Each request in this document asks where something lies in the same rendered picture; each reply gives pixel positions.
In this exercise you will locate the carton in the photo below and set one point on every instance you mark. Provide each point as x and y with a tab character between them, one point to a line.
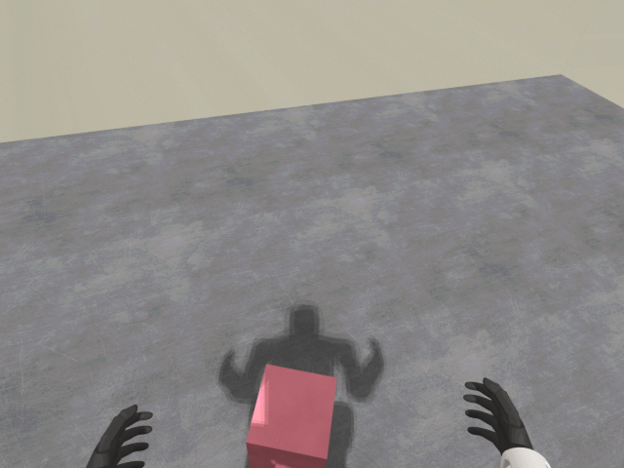
292	419

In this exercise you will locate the robot right forearm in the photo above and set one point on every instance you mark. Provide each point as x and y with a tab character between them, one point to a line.
523	458

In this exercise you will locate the right robot hand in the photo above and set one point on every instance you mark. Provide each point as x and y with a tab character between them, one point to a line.
510	431

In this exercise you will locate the left robot hand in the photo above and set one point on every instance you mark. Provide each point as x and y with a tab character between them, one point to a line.
109	452

